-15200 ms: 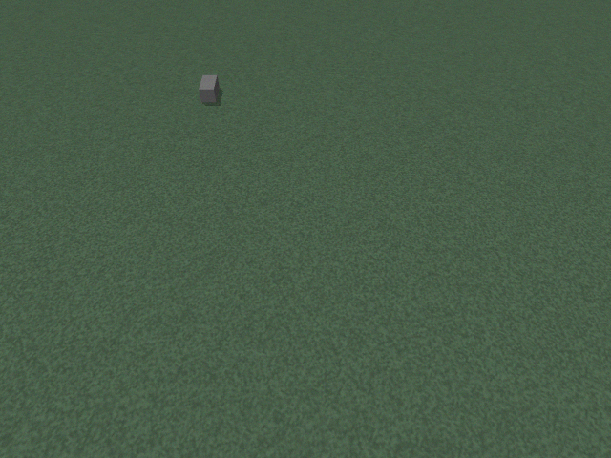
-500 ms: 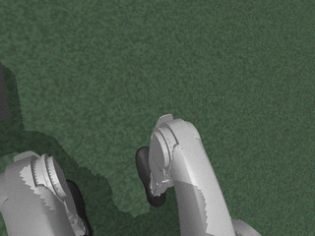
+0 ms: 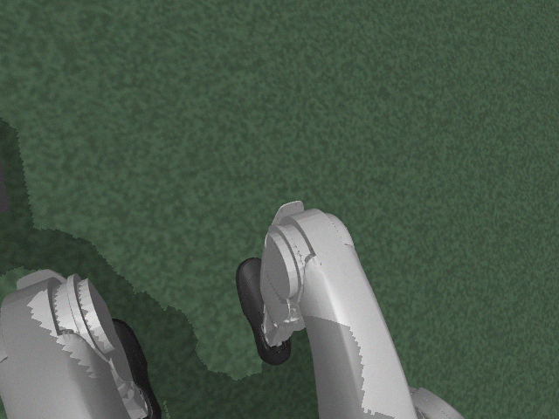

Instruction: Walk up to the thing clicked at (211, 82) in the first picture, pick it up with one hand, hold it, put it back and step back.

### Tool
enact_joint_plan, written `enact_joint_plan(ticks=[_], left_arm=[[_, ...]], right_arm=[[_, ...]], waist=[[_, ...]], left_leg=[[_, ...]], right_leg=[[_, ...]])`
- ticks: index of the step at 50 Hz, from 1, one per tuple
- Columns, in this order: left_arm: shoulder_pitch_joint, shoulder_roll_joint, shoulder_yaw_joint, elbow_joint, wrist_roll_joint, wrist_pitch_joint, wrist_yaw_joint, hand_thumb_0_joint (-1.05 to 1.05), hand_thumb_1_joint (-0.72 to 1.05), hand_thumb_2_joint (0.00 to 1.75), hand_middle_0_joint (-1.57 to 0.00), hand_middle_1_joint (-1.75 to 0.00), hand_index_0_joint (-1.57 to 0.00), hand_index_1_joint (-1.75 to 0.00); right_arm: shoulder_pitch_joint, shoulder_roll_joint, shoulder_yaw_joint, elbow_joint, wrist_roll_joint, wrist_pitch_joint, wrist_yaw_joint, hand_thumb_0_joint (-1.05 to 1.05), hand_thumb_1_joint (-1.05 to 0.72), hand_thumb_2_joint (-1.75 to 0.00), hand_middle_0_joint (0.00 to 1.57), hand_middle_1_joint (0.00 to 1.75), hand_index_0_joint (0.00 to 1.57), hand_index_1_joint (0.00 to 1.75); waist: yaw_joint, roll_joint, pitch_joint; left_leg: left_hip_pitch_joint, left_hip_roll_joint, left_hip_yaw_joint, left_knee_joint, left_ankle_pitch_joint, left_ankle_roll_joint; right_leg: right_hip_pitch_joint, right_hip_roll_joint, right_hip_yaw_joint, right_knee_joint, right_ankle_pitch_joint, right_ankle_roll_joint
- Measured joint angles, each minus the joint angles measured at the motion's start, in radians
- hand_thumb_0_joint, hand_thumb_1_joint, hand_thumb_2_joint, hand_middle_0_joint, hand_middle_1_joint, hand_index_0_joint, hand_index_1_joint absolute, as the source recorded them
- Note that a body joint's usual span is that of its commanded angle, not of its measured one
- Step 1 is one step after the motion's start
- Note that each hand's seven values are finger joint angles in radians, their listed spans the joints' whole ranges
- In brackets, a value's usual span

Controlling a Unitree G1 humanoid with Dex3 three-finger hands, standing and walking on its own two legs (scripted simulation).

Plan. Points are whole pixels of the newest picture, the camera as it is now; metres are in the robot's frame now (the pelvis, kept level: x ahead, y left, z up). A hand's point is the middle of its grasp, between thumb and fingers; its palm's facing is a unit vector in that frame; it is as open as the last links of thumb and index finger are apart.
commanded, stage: rise first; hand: left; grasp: from above
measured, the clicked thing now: out of the picture +0.47 +0.32 -0.29
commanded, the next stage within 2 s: none
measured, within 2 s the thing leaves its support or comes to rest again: neither
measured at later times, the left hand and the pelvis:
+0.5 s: hand out of the picture +0.43 +0.38 -0.19, palm faces +0.10 -0.44 -0.89, open 12.0 cm; pelvis +0.00 +0.00 +0.00, yaw +0 degrees
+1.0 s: hand out of the picture +0.43 +0.38 -0.19, palm faces +0.08 -0.44 -0.89, open 11.9 cm; pelvis +0.00 +0.00 +0.00, yaw +0 degrees
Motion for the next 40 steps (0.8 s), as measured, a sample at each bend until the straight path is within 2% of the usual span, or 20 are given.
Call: enact_joint_plan(ticks=[5, 14, 31, 40], left_arm=[[0.008, 0.0, -0.008, 0.001, 0.01, -0.001, 0.0, 0.0, -0.21, 0.76, -0.42, -0.68, -0.39, -0.73], [0.017, -0.001, 0.005, 0.0, -0.007, 0.0, 0.008, 0.0, -0.19, 0.74, -0.44, -0.66, -0.4, -0.71], [0.001, -0.001, -0.022, -0.005, 0.0, 0.007, -0.001, 0.0, -0.19, 0.73, -0.44, -0.65, -0.41, -0.7], [0.014, -0.007, -0.002, -0.006, -0.001, 0.005, 0.002, 0.0, -0.19, 0.73, -0.44, -0.65, -0.41, -0.7]], right_arm=[[0.001, 0.001, -0.005, 0.005, 0.004, 0.0, 0.0, 0.0, -0.95, -0.91, 0.19, 0.29, 0.2, 0.3], [0.003, 0.004, -0.003, 0.005, 0.005, -0.004, 0.004, 0.0, -0.95, -0.91, 0.19, 0.29, 0.2, 0.3], [0.011, 0.003, -0.003, 0.002, 0.003, -0.007, 0.004, 0.0, -0.95, -0.91, 0.19, 0.29, 0.2, 0.3], [0.008, 0.003, -0.003, 0.003, 0.002, -0.006, 0.003, 0.0, -0.95, -0.91, 0.19, 0.29, 0.2, 0.3]], waist=[[0.002, 0.006, -0.002], [0.005, 0.002, 0.001], [0.0, 0.001, -0.005], [0.0, 0.003, -0.003]], left_leg=[[-0.002, 0.001, -0.002, 0.003, -0.002, 0.002], [0.002, 0.001, -0.002, 0.004, -0.003, 0.004], [0.005, -0.002, 0.0, -0.001, -0.007, 0.003], [0.006, -0.001, -0.001, -0.003, -0.003, 0.005]], right_leg=[[-0.001, 0.002, -0.002, 0.0, 0.0, 0.002], [0.005, 0.003, -0.001, -0.002, 0.0, 0.005], [0.009, 0.0, 0.0, -0.004, -0.007, 0.004], [0.01, 0.002, -0.001, -0.008, -0.002, 0.006]])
